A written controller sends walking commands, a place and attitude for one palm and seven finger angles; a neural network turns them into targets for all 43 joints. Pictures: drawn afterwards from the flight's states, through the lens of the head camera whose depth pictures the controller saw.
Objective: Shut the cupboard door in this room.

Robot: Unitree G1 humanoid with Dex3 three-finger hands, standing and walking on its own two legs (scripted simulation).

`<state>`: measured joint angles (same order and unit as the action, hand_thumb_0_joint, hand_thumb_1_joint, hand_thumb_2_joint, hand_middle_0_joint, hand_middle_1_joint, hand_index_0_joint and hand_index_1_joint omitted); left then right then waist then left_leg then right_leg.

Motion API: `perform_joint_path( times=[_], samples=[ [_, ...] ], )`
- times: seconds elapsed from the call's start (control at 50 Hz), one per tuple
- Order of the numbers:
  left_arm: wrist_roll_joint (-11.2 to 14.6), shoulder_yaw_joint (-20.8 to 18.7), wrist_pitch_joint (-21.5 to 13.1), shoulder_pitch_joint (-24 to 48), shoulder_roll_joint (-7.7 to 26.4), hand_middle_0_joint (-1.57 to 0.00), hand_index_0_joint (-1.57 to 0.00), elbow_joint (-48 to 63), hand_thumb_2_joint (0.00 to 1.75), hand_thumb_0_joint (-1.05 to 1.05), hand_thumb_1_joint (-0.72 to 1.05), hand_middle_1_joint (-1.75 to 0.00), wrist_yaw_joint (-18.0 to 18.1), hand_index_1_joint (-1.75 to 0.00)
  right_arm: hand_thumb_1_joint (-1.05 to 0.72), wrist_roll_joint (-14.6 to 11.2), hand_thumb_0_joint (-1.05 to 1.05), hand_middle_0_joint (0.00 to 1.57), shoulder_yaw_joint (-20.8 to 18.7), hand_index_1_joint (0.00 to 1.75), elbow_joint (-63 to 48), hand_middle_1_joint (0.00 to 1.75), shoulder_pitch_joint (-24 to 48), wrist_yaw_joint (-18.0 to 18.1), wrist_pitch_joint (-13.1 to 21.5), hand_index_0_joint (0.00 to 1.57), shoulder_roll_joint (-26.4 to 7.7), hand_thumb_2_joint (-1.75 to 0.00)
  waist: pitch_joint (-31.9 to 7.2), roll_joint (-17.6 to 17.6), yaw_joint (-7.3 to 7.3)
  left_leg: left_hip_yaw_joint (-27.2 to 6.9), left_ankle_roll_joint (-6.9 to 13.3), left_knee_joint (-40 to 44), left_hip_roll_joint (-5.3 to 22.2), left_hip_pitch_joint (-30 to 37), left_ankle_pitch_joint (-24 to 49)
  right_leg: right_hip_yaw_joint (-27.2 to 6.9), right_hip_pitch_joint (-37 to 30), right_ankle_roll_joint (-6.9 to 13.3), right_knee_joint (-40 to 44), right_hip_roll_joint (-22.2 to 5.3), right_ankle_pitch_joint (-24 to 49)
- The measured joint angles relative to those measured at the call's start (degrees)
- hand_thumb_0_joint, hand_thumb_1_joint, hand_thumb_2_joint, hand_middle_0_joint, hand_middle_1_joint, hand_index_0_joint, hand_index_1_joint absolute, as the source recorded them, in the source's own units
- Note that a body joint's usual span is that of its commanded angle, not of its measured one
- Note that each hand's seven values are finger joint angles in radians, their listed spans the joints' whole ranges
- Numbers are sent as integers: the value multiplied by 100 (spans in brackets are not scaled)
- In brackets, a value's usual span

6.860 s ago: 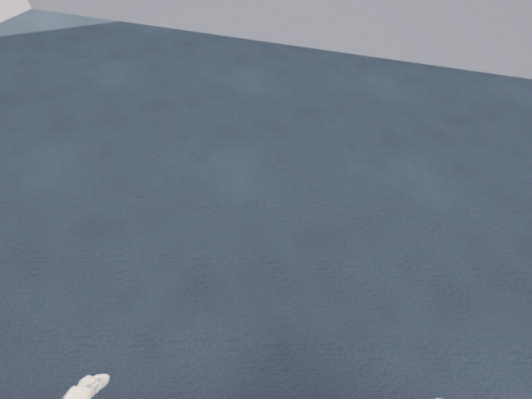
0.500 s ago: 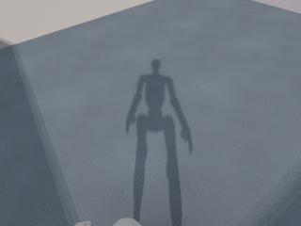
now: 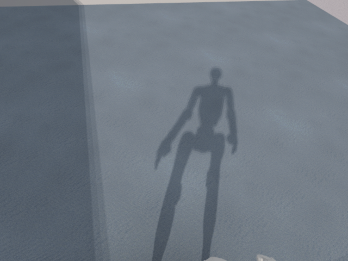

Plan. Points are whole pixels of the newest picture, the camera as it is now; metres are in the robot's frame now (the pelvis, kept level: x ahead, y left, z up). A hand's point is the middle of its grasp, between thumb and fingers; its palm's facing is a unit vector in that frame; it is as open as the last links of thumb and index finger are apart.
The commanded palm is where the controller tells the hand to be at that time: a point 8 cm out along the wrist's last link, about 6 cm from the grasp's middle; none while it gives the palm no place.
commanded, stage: turn or walk to find it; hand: left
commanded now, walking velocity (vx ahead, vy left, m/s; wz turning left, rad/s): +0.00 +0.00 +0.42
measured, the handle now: out of the picture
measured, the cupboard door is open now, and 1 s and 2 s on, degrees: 82 82 82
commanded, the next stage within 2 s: none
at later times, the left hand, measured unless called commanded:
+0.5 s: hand out of the picture +0.06 +0.14 -0.14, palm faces +0.18 -0.94 -0.28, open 7.4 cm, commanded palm none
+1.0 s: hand out of the picture -0.19 +0.12 -0.19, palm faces +0.50 -0.83 -0.23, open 7.4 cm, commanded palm none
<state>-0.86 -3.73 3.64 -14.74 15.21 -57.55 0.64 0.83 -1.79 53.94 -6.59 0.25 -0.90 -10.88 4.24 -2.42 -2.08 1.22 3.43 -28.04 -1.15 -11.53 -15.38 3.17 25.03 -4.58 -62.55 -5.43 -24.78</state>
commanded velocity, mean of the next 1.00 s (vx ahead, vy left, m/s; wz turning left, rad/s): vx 0.00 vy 0.00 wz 0.42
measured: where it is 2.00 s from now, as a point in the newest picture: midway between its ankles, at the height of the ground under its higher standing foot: outside the picture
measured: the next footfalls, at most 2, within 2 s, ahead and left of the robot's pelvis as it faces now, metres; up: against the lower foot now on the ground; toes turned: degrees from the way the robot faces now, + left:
right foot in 0.42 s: +0.02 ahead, -0.14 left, +0.00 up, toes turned +9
left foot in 1.02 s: -0.12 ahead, +0.05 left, +0.00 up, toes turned +30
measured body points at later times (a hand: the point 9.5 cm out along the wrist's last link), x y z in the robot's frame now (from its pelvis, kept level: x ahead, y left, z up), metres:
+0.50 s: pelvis -0.04 -0.06 -0.01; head -0.01 -0.10 +0.44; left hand +0.05 +0.19 -0.12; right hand -0.01 -0.31 -0.18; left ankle -0.03 +0.07 -0.71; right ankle -0.02 -0.15 -0.74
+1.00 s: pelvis -0.09 -0.05 -0.01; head -0.07 -0.03 +0.44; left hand -0.21 +0.17 -0.17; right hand +0.12 -0.24 -0.14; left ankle -0.15 +0.03 -0.74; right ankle -0.02 -0.15 -0.74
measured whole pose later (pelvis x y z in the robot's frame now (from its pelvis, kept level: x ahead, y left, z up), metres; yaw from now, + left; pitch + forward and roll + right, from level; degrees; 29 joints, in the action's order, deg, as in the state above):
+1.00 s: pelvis -0.09 -0.05 -0.01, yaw +26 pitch -1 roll +0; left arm -1.5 -2.9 1.1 -18.1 12.4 -57.9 1.1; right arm 0.3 -3.6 55.6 -6.7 -0.6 -3.1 -13.3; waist 4.4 -1.1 -2.8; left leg 3.3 -2.8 -36.8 1.2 -14.3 -22.1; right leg 15.8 15.5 0.2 -33.5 -8.0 -15.7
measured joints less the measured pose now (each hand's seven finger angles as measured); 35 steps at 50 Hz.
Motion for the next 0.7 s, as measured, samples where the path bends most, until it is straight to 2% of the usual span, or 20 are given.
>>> perform_joint_path(
  times=[0.1, 0.2, 0.34, 0.4, 0.42, 0.44, 0.48, 0.5, 0.54, 0.58, 0.64, 0.7],
  samples=[
    [6, 3, -64, 289, -29, -19, -20, 169, 89, 0, 91, -30, 6, -30, -91, -18, 0, 21, 15, 30, 52, 30, -243, 10, 26, 20, 79, -90, -48, 45, 94, -160, 50, 367, -147, 105, 277, -237, 135, -121, -107, 2, 369],
    [18, 12, -53, 567, -95, -19, -20, 309, 89, 0, 91, -30, 32, -30, -91, 12, 0, 21, -30, 30, 148, 30, -576, 2, -13, 20, 117, -90, -101, 102, 269, -338, 47, 418, -264, 47, 393, -308, 18, -151, 297, 63, 291],
    [57, 73, -71, 915, -288, -19, -20, 510, 89, 0, 91, -30, 44, -30, -91, 69, 0, 21, -127, 30, 296, 30, -967, 2, -113, 20, 21, -90, -93, 307, 545, -644, -107, 288, -340, -256, 508, -316, -396, -8, 1455, 315, -16],
    [88, 121, -148, 972, -386, -19, -20, 605, 89, 0, 91, -30, 42, -30, -91, 65, 0, 21, -180, 30, 340, 30, -1096, -6, -157, 20, -49, -90, -111, 412, 598, -796, -240, 123, -379, -473, 518, -287, -801, 72, 2434, 437, 335],
    [91, 139, -192, 952, -402, -19, -20, 643, 89, 0, 91, -30, 41, -30, -91, 50, 0, 21, -198, 30, 346, 30, -1150, -12, -170, 20, -63, -90, -141, 409, 591, -832, -297, 8, -421, -573, 489, -271, -1023, 102, 2951, 434, 617],
    [72, 149, -245, 948, -461, -19, -20, 639, 89, 0, 91, -30, 56, -30, -91, 24, 0, 21, -225, 30, 368, 30, -1163, -21, -186, 20, -109, -90, -119, 514, 584, -881, -335, -209, -372, -684, 355, -190, -1098, 269, 3128, 499, 765],
    [39, 217, -273, 870, -547, -20, -20, 648, 89, 0, 90, -30, 60, -30, -91, 22, 0, 20, -290, 30, 397, 30, -1185, -22, -254, 20, -166, -90, -108, 601, 605, -821, -434, -1198, -383, -1028, -601, -15, -1118, 583, 3073, 490, 767],
    [37, 233, -273, 799, -578, -20, -20, 649, 89, 0, 90, -30, 62, -30, -91, 37, 0, 20, -315, 30, 406, 30, -1199, -32, -295, 20, -189, -90, -137, 588, 599, -738, -466, -1793, -397, -1219, -847, 53, -1152, 669, 3097, 437, 758],
    [47, 240, -264, 649, -629, -20, -20, 616, 89, 0, 90, -30, 68, -30, -91, 63, 0, 20, -359, 30, 429, 30, -1192, -64, -353, 20, -247, -90, -185, 568, 563, -599, -531, -2841, -325, -1513, -849, 155, -1259, 733, 3258, 363, 816],
    [56, 243, -267, 524, -667, -20, -20, 548, 89, 0, 90, -30, 70, -30, -91, 71, 0, 20, -393, 30, 427, 30, -1170, -87, -359, 20, -309, -90, -195, 582, 550, -543, -606, -3522, -173, -1675, -595, 270, -1355, 744, 3426, 330, 911],
    [60, 248, -304, 367, -703, -20, -20, 457, 89, 0, 90, -30, 68, -30, -91, 70, 0, 20, -412, 30, 434, 30, -1139, -94, -356, 20, -371, -90, -178, 584, 515, -547, -729, -3951, 41, -1705, -335, 469, -1435, 770, 3557, 286, 987],
    [51, 213, -344, 212, -709, -20, -20, 393, 89, 0, 91, -30, 89, -30, -91, 71, 0, 20, -411, 30, 479, 30, -1071, -91, -394, 20, -401, -90, -167, 556, 421, -558, -813, -3973, 197, -1602, -291, 654, -1438, 790, 3575, 237, 999]
  ],
)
